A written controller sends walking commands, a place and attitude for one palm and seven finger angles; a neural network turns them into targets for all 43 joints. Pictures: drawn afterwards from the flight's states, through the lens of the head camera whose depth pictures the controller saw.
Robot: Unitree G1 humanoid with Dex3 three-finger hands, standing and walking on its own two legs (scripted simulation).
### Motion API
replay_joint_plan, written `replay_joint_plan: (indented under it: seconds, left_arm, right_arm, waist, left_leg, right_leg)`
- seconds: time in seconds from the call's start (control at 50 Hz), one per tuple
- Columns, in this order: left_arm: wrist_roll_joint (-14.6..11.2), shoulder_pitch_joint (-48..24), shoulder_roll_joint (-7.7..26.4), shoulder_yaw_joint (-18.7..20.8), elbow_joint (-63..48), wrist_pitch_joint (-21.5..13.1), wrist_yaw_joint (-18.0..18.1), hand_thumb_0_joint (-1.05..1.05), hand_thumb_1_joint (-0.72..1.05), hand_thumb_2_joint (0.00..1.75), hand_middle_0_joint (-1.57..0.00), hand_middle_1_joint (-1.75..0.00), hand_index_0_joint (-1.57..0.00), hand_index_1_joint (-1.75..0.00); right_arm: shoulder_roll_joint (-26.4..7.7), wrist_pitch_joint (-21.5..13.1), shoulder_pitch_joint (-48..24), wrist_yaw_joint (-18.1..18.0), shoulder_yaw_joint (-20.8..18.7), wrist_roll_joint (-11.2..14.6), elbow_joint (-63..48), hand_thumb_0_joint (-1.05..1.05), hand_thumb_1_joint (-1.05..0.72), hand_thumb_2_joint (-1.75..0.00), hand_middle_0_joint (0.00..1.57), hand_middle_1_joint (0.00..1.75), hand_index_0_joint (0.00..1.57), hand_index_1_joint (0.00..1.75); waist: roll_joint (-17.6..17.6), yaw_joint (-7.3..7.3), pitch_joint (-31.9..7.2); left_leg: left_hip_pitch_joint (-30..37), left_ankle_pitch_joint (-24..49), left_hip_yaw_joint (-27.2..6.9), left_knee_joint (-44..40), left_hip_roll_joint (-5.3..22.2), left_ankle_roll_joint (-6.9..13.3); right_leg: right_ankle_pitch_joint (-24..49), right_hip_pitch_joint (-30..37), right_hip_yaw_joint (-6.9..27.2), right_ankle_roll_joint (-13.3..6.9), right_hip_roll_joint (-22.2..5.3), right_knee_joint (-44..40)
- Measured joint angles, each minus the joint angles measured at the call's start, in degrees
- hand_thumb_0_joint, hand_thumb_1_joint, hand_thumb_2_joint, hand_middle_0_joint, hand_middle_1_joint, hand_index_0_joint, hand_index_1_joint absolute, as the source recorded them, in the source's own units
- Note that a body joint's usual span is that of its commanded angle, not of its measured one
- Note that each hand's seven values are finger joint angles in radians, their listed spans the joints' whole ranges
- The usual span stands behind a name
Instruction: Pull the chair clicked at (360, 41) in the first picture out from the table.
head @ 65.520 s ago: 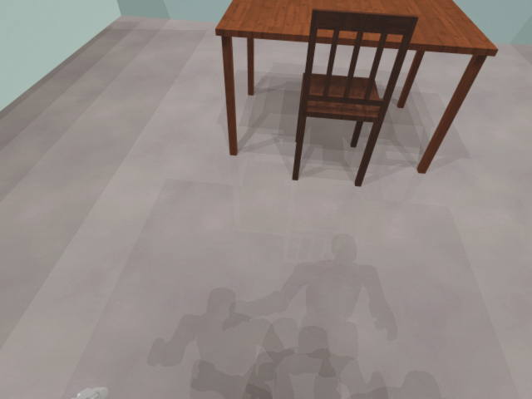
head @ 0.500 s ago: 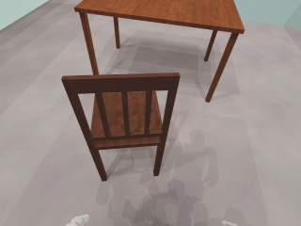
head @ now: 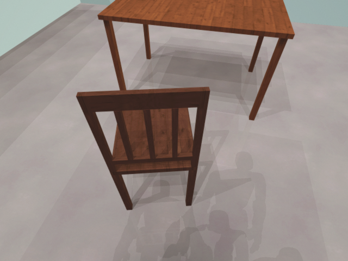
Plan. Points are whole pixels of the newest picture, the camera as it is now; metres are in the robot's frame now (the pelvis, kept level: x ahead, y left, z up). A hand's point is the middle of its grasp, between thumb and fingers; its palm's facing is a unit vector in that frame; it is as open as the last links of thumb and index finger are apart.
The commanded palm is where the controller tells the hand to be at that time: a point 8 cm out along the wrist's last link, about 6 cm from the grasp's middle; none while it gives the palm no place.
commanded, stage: let the arm hang, fingers relaxed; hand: left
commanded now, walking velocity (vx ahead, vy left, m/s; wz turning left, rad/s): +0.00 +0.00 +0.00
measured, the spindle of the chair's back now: (150, 135) +0.54 +0.13 -0.11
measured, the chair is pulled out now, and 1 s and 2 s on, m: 0.72 0.72 0.72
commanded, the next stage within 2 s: look to check the result in 0.36 s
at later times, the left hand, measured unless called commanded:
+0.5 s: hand out of the picture +0.00 +0.17 -0.17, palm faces +0.02 -0.98 -0.19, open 7.4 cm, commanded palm none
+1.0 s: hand out of the picture +0.01 +0.16 -0.17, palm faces +0.02 -0.99 -0.17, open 7.4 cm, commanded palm none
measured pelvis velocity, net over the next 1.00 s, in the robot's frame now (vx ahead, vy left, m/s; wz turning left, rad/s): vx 0.01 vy -0.01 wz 0.00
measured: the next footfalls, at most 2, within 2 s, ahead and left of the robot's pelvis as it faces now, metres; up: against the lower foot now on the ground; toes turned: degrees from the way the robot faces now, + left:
none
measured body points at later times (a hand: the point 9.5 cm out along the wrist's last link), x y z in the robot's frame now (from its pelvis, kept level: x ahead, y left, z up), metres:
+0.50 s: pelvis +0.00 -0.01 +0.00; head +0.03 +0.00 +0.45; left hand +0.00 +0.22 -0.16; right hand -0.01 -0.22 -0.16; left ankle +0.04 +0.13 -0.74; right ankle -0.01 -0.11 -0.74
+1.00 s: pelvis +0.01 -0.01 +0.00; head +0.03 +0.00 +0.45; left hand +0.01 +0.21 -0.16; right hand +0.00 -0.22 -0.16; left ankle +0.04 +0.13 -0.74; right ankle -0.01 -0.11 -0.74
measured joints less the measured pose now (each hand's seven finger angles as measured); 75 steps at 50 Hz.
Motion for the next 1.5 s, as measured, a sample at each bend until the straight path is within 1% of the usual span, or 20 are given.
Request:
replay_joint_plan:
  seconds: [0.16, 0.28, 0.5, 0.88, 1.28, 1.5]
  left_arm:
    - [-0.08, -3.48, -3.20, -0.58, -0.79, -0.80, 0.09, 0.00, 0.91, 0.89, -0.20, -0.30, -0.20, -0.30]
    - [-0.09, -4.41, -2.46, 0.00, -0.63, -0.66, 0.33, 0.02, 0.93, 0.89, -0.20, -0.30, -0.21, -0.30]
    - [-0.14, -4.09, -1.69, 0.59, -0.40, -0.52, 0.36, 0.00, 0.91, 0.89, -0.20, -0.30, -0.20, -0.30]
    - [-0.18, -4.15, -2.91, 0.23, 0.17, -0.68, 0.29, 0.00, 0.91, 0.89, -0.20, -0.30, -0.20, -0.30]
    - [-0.19, -4.25, -2.71, 0.48, 0.13, -0.76, 0.34, 0.00, 0.91, 0.89, -0.20, -0.30, -0.20, -0.30]
    - [-0.21, -3.74, -2.94, 0.51, 0.32, -0.76, 0.36, 0.00, 0.91, 0.89, -0.20, -0.30, -0.20, -0.30]
  right_arm:
    - [0.71, -0.54, -0.48, -0.48, 0.08, 0.00, 1.19, 0.01, -0.91, -0.90, 0.20, 0.30, 0.20, 0.30]
    - [1.06, -0.60, -0.65, -0.74, -0.03, -0.04, 1.22, 0.01, -0.92, -0.90, 0.20, 0.30, 0.20, 0.30]
    - [1.22, -0.52, -0.78, -0.81, -0.11, -0.02, 1.33, 0.00, -0.91, -0.90, 0.20, 0.30, 0.20, 0.30]
    - [0.84, -0.70, -1.56, -1.12, -0.07, 0.09, 1.85, 0.01, -0.92, -0.90, 0.20, 0.30, 0.20, 0.30]
    - [1.51, -0.61, -1.16, -1.10, -0.06, 0.09, 2.05, 0.01, -0.92, -0.90, 0.20, 0.30, 0.20, 0.30]
    - [1.79, -0.71, -0.93, -1.28, 0.01, 0.14, 2.25, 0.01, -0.91, -0.90, 0.20, 0.30, 0.20, 0.30]
  waist:
    - [-1.31, -0.30, -0.01]
    - [-1.61, -0.59, 0.50]
    - [-0.96, -0.46, 1.53]
    - [-1.28, -0.27, 1.63]
    - [-1.34, -0.48, 1.88]
    - [-1.37, -0.34, 1.83]
  left_leg:
    - [0.63, -0.18, 0.01, -0.16, 0.37, -0.41]
    - [0.85, -0.07, -0.06, -0.48, 0.70, -0.62]
    - [0.92, 0.33, -0.13, -1.26, 0.70, -0.64]
    - [1.58, 0.29, -0.03, -1.77, 0.75, -0.65]
    - [1.63, 0.35, -0.13, -1.80, 0.85, -0.69]
    - [1.82, 0.36, -0.09, -1.93, 0.73, -0.61]
  right_leg:
    - [-0.19, 0.52, 0.03, -0.32, 0.36, -0.05]
    - [0.08, 0.83, -0.01, -0.52, 0.71, -0.62]
    - [0.45, 0.92, -0.09, -0.51, 0.72, -1.39]
    - [0.45, 1.55, -0.01, -0.50, 0.76, -1.91]
    - [0.59, 1.70, -0.10, -0.58, 0.88, -2.11]
    - [0.57, 1.88, -0.07, -0.48, 0.76, -2.21]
